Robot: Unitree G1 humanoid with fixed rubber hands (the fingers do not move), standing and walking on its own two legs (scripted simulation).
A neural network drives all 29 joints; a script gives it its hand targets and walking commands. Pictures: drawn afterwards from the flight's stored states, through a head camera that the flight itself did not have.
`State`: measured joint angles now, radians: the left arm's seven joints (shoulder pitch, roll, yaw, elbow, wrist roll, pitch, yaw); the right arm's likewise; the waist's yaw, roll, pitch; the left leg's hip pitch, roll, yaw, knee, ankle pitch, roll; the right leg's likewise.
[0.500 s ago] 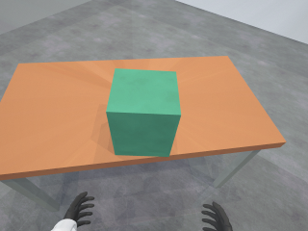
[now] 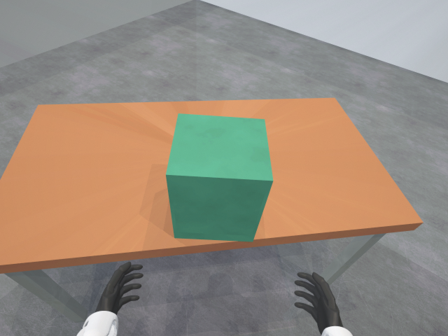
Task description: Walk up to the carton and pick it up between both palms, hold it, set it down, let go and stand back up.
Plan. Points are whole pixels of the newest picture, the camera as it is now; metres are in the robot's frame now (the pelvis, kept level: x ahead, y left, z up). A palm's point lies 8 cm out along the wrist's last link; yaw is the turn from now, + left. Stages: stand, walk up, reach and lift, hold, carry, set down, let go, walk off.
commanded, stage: reach and lift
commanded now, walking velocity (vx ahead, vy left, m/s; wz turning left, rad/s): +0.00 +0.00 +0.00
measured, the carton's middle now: (217, 181) +0.44 +0.04 -0.01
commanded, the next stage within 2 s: none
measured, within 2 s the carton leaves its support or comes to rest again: neither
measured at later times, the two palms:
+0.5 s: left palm (114, 272) +0.22 +0.21 -0.05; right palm (319, 281) +0.24 -0.17 -0.04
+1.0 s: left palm (115, 231) +0.29 +0.22 -0.01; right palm (313, 235) +0.31 -0.16 +0.00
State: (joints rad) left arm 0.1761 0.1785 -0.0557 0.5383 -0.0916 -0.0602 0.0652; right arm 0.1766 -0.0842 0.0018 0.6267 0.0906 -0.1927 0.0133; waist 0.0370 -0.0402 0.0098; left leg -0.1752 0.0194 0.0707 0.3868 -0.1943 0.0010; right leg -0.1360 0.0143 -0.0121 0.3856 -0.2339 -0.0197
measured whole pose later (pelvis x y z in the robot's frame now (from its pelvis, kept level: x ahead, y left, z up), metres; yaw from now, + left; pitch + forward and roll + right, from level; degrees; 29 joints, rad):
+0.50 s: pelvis +0.00 +0.00 -0.01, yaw +0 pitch +1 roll +0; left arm -0.02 0.18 -0.02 0.74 -0.12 -0.36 0.06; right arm -0.06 -0.10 0.06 0.86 0.18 -0.45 -0.01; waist 0.04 -0.04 -0.01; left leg -0.26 0.03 0.06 0.49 -0.24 0.00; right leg -0.22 0.02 -0.02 0.48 -0.28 -0.03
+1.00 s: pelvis -0.01 -0.01 -0.01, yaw +1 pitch +4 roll -1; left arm -0.28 0.21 0.03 0.80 -0.16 -0.25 0.05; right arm -0.35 -0.13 0.10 0.91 0.28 -0.31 -0.07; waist 0.03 -0.04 -0.06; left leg -0.35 0.04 0.05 0.49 -0.22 -0.01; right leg -0.29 0.03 -0.03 0.47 -0.25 -0.03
